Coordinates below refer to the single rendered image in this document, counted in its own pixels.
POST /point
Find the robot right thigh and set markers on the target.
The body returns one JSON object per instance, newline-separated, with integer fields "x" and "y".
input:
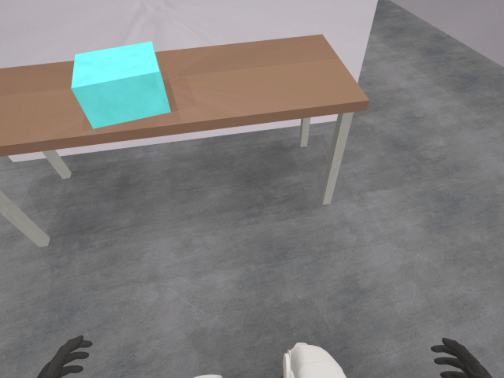
{"x": 308, "y": 361}

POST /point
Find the table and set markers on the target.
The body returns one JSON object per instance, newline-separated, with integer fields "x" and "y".
{"x": 208, "y": 88}

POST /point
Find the carton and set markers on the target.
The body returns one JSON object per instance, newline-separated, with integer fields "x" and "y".
{"x": 119, "y": 84}

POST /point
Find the left robot hand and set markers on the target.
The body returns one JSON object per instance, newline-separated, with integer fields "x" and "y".
{"x": 55, "y": 369}

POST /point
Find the right robot hand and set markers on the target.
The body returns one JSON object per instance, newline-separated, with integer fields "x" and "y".
{"x": 464, "y": 360}

